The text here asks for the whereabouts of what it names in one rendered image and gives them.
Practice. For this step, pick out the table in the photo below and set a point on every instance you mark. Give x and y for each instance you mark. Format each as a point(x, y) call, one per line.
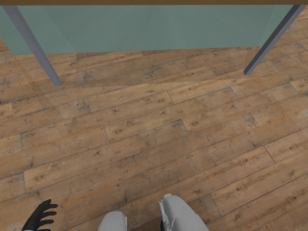
point(13, 12)

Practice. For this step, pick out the left robot hand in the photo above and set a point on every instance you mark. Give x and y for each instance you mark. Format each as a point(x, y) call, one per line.
point(34, 221)

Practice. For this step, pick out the robot thigh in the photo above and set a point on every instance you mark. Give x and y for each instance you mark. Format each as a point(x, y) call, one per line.
point(113, 221)
point(180, 215)

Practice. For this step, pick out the left robot thigh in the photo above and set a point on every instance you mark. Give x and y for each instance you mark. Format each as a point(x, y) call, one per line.
point(113, 221)

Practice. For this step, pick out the right robot thigh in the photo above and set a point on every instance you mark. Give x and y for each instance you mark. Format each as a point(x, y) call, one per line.
point(180, 215)

